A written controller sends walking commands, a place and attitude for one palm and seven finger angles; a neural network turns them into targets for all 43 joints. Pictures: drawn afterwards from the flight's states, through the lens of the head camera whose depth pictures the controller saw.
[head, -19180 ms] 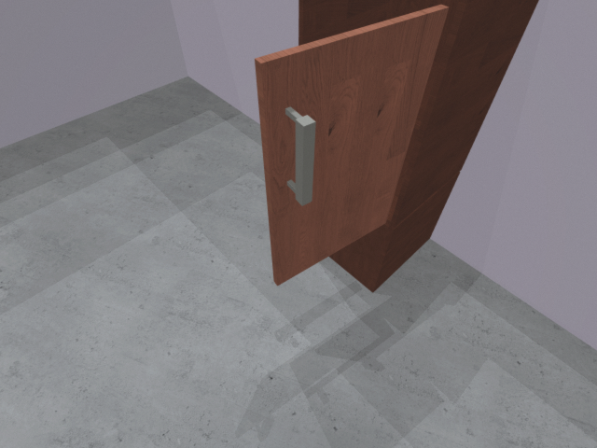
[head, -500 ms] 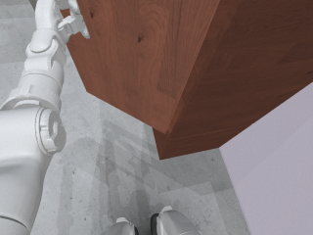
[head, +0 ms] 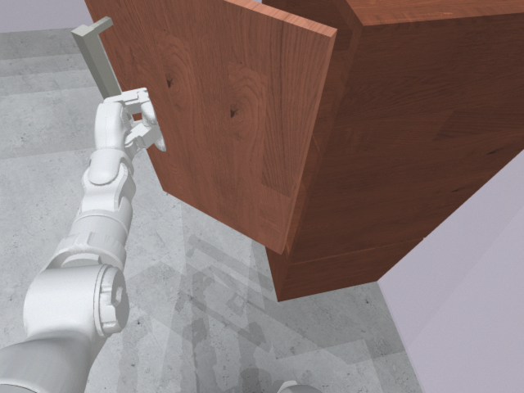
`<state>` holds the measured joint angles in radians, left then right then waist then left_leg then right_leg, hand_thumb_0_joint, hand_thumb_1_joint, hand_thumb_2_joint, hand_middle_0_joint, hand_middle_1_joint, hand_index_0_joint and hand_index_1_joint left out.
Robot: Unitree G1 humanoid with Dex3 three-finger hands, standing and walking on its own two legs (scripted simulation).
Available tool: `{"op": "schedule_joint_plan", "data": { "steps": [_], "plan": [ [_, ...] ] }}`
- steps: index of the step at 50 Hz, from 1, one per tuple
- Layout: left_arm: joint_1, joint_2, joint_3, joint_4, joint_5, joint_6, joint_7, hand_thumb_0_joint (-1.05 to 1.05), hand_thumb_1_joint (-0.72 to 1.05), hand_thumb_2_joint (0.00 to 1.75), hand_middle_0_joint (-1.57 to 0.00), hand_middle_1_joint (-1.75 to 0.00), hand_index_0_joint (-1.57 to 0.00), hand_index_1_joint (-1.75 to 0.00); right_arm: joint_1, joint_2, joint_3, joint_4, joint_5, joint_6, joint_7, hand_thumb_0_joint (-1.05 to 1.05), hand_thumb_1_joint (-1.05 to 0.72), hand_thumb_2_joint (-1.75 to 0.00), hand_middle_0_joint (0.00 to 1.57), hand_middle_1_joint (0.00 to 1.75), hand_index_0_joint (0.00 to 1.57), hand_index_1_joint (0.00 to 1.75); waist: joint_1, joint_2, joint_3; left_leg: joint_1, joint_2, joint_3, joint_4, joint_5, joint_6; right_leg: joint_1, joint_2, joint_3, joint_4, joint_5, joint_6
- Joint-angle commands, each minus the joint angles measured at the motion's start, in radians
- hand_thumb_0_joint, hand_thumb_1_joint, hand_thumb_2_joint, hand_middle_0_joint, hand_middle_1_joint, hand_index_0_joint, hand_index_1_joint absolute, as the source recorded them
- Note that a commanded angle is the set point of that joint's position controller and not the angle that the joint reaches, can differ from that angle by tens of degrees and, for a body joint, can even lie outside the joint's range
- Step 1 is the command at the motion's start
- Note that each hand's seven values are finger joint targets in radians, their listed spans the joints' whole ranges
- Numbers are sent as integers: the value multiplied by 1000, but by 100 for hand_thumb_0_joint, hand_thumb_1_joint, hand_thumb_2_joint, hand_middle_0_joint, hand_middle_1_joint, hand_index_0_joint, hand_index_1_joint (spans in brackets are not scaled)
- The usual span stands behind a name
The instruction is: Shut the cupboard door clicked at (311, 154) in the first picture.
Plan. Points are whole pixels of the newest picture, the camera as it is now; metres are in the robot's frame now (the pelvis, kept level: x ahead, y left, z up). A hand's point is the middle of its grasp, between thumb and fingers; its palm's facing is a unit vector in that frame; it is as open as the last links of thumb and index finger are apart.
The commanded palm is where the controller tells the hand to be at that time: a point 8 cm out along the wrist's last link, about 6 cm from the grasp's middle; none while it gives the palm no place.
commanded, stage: pull the fist back off the door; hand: left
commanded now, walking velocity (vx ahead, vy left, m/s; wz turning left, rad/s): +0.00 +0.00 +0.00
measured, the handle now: (114, 74) +0.62 +0.20 +0.11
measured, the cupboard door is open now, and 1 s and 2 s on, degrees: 48 48 48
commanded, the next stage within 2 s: draw the hand back to the body in 0.24 s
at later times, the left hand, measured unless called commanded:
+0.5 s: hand (154, 144) +0.45 +0.12 +0.12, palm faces -0.02 -1.00 -0.02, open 3.1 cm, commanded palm +0.40 +0.17 +0.13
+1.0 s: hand (57, 245) +0.29 +0.19 +0.16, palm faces +0.13 -0.98 -0.17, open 3.1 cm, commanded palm +0.25 +0.24 +0.17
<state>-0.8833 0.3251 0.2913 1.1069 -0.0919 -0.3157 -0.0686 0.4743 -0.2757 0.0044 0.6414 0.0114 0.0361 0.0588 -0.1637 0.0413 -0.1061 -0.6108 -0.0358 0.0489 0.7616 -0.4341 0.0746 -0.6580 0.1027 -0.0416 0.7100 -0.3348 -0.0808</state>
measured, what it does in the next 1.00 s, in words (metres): stands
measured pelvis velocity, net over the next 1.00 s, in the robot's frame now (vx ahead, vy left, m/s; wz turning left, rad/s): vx -0.02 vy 0.00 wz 0.04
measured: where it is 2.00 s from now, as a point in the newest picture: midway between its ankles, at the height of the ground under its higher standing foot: outside the picture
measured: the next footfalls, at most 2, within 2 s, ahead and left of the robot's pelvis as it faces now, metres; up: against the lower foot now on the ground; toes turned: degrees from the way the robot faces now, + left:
none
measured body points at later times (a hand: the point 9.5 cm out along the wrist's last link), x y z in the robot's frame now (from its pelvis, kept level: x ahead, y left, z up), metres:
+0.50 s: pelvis -0.03 +0.00 +0.00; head +0.04 -0.01 +0.44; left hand +0.45 +0.17 +0.12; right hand +0.02 -0.26 -0.12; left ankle -0.05 +0.07 -0.71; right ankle -0.01 -0.07 -0.71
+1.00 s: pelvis -0.02 +0.00 +0.03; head -0.03 -0.01 +0.47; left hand +0.28 +0.24 +0.17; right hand +0.19 -0.23 -0.04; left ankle -0.05 +0.07 -0.71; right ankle -0.01 -0.07 -0.71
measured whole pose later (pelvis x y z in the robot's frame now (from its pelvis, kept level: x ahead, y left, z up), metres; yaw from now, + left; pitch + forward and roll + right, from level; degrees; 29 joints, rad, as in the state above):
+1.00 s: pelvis -0.02 +0.00 +0.03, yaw +2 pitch +0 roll +0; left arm -0.09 0.29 0.10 0.11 -0.14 -0.07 -0.03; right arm 0.15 -0.26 0.03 0.57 0.07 -0.04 -0.06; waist 0.01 0.04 -0.04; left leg -0.22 -0.07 0.02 0.53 -0.32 0.07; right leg -0.27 0.07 -0.05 0.51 -0.25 -0.07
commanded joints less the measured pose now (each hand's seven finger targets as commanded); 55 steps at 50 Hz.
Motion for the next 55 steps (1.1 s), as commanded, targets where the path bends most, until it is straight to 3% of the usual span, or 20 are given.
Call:
{"op": "schedule_joint_plan", "data": {
  "steps": [1,7,8,10,12,13,15,18,19,21,25,28,32,38,42,43,44,46,48,55],
  "plan": [
    [-459,123,-58,-296,-18,-96,-4,0,90,90,-130,-150,-130,-150,89,-138,-56,-66,12,-35,-13,0,-90,-90,20,30,20,30,-1,21,-396,233,25,-76,-40,497,-29,266,-52,63,-40,499,63],
    [-488,123,-74,-297,-28,-83,8,0,90,90,-130,-150,-130,-150,21,-139,-48,-60,26,-49,-31,0,-90,-90,20,30,20,30,7,14,-348,220,16,-79,-65,361,-30,247,-64,70,-59,389,62],
    [-465,94,-93,-285,-30,-82,8,0,90,90,-130,-150,-130,-150,7,-134,-45,-66,27,-55,-32,0,-90,-90,20,30,20,30,11,10,-339,217,14,-79,-66,345,-29,243,-64,69,-60,373,60],
    [-524,123,-82,-256,-30,-85,14,0,90,90,-130,-150,-130,-150,0,-139,-41,-52,27,-62,-39,0,-90,-90,20,30,20,30,-8,-46,-308,181,15,-83,-69,298,-27,240,-67,75,-67,338,63],
    [-567,95,-115,-243,-29,-90,11,0,90,90,-130,-150,-130,-150,-13,-137,-34,-52,29,-70,-42,0,-90,-90,20,30,20,30,-18,-9,-308,188,13,-88,-72,278,-29,216,-69,75,-65,310,61],
    [-559,133,-79,-220,-28,-92,14,0,90,90,-130,-150,-130,-150,-13,-141,-37,-46,29,-74,-44,0,-90,-90,20,30,20,30,-9,-23,-311,178,12,-90,-68,266,-29,217,-70,78,-65,297,60],
    [-582,78,-131,-182,-25,-88,9,0,90,90,-130,-150,-130,-150,-17,-140,-31,-44,28,-83,-42,0,-90,-90,20,30,20,30,-28,-12,-301,174,13,-99,-70,238,-33,178,-72,70,-61,257,58],
    [-556,115,-86,-128,-32,-82,6,0,90,90,-130,-150,-130,-150,-5,-147,-31,-44,23,-92,-39,0,-90,-90,20,30,20,30,-13,-23,-327,139,8,-94,-67,241,-32,207,-72,78,-55,266,58],
    [-499,161,-38,-140,-31,-85,4,0,90,90,-130,-150,-130,-150,-3,-151,-34,-54,24,-92,-38,0,-90,-90,20,30,20,30,22,-12,-371,150,7,-93,-65,267,-36,238,-73,76,-42,286,51],
    [-395,179,-15,-186,-32,-90,-9,0,90,90,-130,-150,-130,-150,-7,-149,-34,-86,24,-89,-36,0,-90,-90,20,30,20,30,59,17,-432,182,8,-87,-69,339,-39,290,-72,71,-26,345,47],
    [-224,178,-15,-350,-51,-65,-39,0,90,90,-130,-150,-130,-150,-40,-141,-37,-138,38,-79,-38,0,-90,-90,20,30,20,30,97,-57,-410,170,14,-61,-96,370,-29,388,-67,76,-51,413,54],
    [-108,194,10,-523,-90,-31,-56,0,90,90,-130,-150,-130,-150,-81,-137,-36,-170,48,-80,-50,0,-90,-90,20,30,20,30,124,-68,-382,177,15,-45,-128,371,-20,462,-71,89,-84,445,62],
    [-15,190,-8,-769,-109,5,-73,0,90,90,-130,-150,-130,-150,-145,-120,-33,-188,57,-97,-68,0,-90,-90,20,30,20,30,137,-18,-352,245,18,-40,-164,368,-14,494,-80,98,-121,444,71],
    [223,143,-50,-936,-148,114,-119,0,90,90,-130,-150,-130,-150,-233,-110,-25,-201,74,-126,-93,0,-90,-90,20,30,20,30,148,-14,-244,304,21,-49,-220,328,-15,489,-93,90,-183,378,74],
    [317,126,-56,-1035,-176,193,-142,0,90,90,-119,-138,-119,-138,-293,-105,-14,-218,82,-145,-106,0,-90,-90,20,30,20,30,149,-61,-188,325,21,-58,-239,290,-13,489,-106,96,-215,329,84],
    [351,133,-52,-1056,-176,212,-147,0,90,90,-116,-135,-116,-135,-308,-104,-11,-222,83,-148,-109,0,-90,-90,20,30,20,30,159,-41,-162,328,20,-64,-249,284,-16,484,-103,85,-219,312,73],
    [350,121,-129,-1197,-79,177,-43,0,90,90,-113,-132,-113,-132,-351,-69,-12,-218,60,-143,-113,0,-90,-90,20,30,20,30,165,-29,-101,342,21,-68,-286,275,-24,476,-125,120,-271,263,68],
    [472,79,-158,-1203,-51,188,40,0,90,90,-108,-126,-108,-126,-361,-70,-6,-201,53,-127,-117,0,-90,-90,20,30,20,30,160,-68,-49,353,31,-78,-310,244,-24,487,-121,112,-300,211,69],
    [520,103,-128,-1243,-33,194,83,0,90,90,-102,-120,-102,-120,-366,-68,-3,-194,48,-111,-122,0,-90,-90,20,30,20,30,159,-44,-50,395,33,-82,-338,256,-28,515,-116,99,-313,217,60],
    [629,136,-89,-1423,1,202,142,0,90,90,-83,-99,-83,-99,-402,-52,14,-197,30,-96,-124,0,-90,-90,20,30,20,30,173,60,-61,503,35,-93,-400,367,-42,595,-108,73,-350,300,42]
  ]
}}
